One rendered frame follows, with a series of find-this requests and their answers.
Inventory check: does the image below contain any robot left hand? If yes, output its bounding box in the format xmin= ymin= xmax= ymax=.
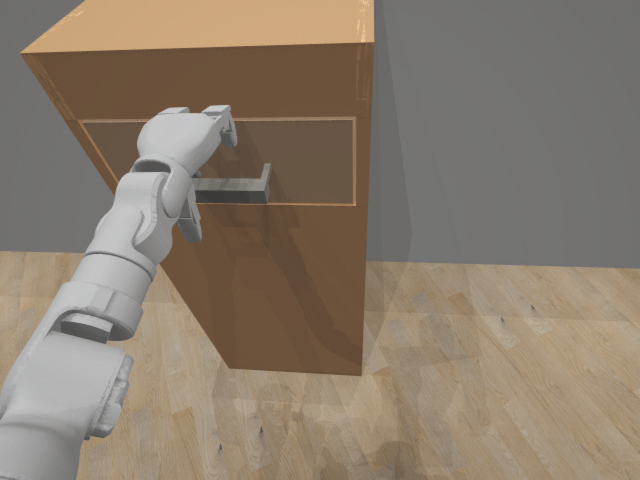
xmin=137 ymin=105 xmax=237 ymax=243

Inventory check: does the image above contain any left robot upper arm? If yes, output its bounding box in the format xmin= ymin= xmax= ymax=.
xmin=0 ymin=330 xmax=134 ymax=480

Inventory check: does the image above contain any robot left forearm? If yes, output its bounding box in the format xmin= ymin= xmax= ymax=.
xmin=0 ymin=154 xmax=191 ymax=420

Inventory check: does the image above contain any handle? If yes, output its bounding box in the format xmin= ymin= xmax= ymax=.
xmin=191 ymin=163 xmax=272 ymax=204

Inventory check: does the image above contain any cabinet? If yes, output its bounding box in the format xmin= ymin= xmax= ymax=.
xmin=20 ymin=0 xmax=374 ymax=376

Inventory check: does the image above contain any drawer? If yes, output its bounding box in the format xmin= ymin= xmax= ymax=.
xmin=82 ymin=117 xmax=356 ymax=204

